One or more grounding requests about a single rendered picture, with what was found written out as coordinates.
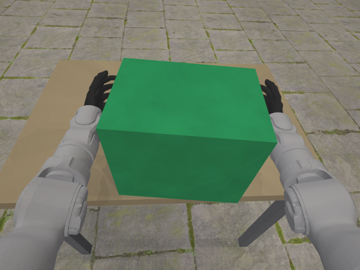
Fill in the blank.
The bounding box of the robot right hand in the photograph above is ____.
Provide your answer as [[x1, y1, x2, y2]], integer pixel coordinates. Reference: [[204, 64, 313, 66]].
[[260, 79, 283, 114]]

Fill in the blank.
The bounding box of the left robot upper arm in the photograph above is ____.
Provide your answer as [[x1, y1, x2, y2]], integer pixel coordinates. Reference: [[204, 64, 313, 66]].
[[0, 177, 88, 270]]

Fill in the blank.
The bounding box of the right robot upper arm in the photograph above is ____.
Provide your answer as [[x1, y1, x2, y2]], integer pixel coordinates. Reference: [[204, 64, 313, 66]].
[[284, 179, 360, 270]]

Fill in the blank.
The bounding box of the robot left hand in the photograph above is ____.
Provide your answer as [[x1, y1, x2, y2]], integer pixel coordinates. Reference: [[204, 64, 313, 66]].
[[84, 70, 116, 111]]

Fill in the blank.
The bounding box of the robot left forearm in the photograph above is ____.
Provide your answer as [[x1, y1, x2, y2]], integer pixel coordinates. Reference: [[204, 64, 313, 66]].
[[13, 105, 102, 226]]

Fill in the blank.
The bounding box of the table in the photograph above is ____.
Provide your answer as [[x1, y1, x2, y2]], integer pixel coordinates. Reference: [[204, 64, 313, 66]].
[[0, 60, 319, 255]]

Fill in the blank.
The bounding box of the carton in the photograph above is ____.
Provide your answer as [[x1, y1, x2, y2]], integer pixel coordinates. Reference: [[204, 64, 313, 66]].
[[96, 58, 278, 203]]

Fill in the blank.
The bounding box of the robot right forearm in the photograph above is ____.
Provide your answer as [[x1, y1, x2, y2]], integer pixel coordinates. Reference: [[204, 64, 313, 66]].
[[269, 112, 357, 224]]

